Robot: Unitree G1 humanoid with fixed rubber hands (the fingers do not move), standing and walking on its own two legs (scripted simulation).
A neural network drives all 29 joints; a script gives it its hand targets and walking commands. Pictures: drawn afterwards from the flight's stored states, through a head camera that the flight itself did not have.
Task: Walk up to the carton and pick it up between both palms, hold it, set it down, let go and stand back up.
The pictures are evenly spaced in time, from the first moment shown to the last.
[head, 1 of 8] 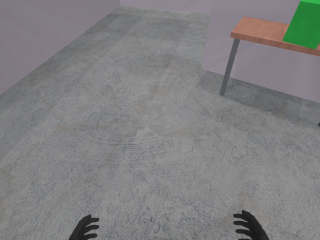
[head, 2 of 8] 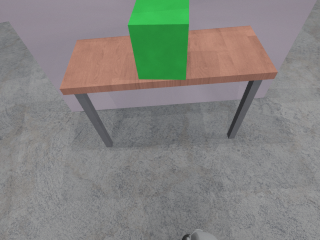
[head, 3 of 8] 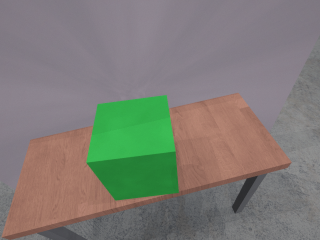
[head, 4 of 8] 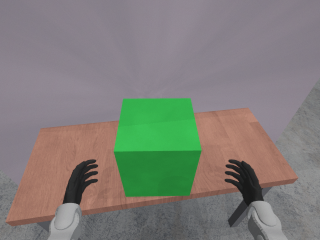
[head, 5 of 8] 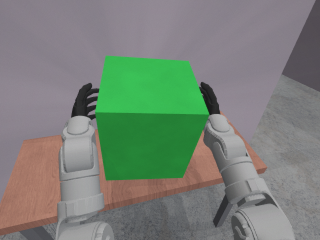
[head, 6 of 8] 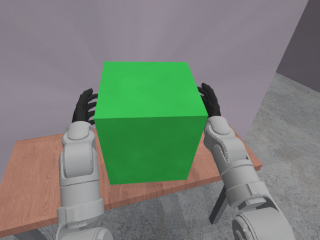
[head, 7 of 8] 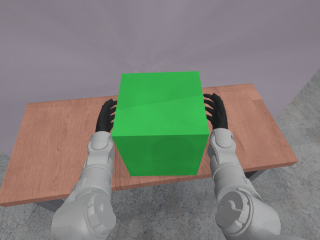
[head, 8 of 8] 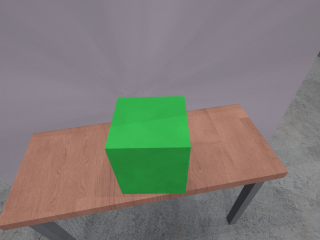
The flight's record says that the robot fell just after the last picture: no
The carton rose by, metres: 0.18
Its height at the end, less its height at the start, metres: +0.00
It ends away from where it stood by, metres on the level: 0.03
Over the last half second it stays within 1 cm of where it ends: yes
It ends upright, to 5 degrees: yes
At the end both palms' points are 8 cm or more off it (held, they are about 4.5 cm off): yes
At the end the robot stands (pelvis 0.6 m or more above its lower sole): yes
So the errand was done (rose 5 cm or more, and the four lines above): yes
